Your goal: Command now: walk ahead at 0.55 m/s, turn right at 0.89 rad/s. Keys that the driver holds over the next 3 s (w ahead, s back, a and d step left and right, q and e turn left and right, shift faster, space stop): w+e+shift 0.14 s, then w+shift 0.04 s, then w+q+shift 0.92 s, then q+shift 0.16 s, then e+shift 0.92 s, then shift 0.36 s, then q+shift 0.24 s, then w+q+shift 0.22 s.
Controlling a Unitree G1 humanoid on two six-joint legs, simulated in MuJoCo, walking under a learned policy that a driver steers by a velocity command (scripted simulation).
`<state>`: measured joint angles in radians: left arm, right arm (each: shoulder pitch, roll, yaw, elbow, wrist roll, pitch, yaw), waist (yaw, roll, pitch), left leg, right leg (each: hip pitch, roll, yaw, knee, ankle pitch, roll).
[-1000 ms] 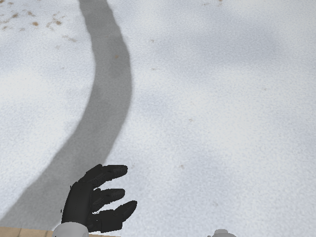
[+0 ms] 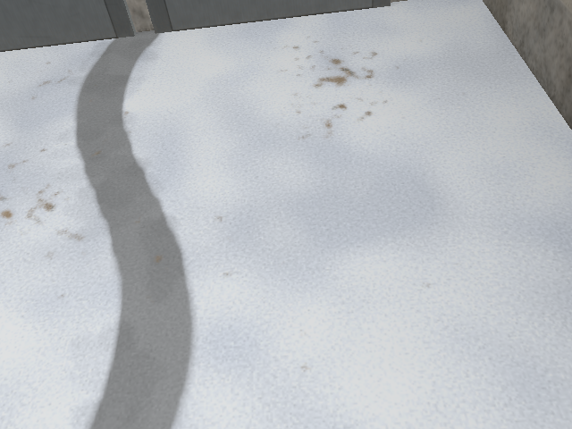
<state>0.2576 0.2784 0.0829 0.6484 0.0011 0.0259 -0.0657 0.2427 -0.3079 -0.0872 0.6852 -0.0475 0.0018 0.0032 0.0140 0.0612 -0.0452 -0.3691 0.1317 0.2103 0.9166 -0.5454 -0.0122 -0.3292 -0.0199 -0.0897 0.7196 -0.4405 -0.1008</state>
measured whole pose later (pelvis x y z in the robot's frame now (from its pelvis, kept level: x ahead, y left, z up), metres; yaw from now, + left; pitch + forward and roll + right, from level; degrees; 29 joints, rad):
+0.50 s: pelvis +0.36 -0.05 -0.02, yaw -7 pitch +3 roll +4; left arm 0.48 0.26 0.04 0.88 0.03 -0.08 0.02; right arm 0.10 -0.28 -0.04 0.70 -0.02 -0.04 0.04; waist 0.03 -0.03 0.01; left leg -0.55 -0.11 0.16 0.66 -0.17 0.16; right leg 0.01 0.05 0.04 1.00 -0.33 -0.05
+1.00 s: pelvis +0.84 -0.11 +0.01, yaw +18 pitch +3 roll -1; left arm 0.19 0.28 0.03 0.71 0.06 -0.08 0.01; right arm 0.30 -0.37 -0.09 0.77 -0.01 -0.04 0.03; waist -0.02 0.05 0.02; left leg -0.45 -0.02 -0.03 1.34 -0.31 0.12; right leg -0.33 -0.06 -0.08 0.56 -0.27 0.04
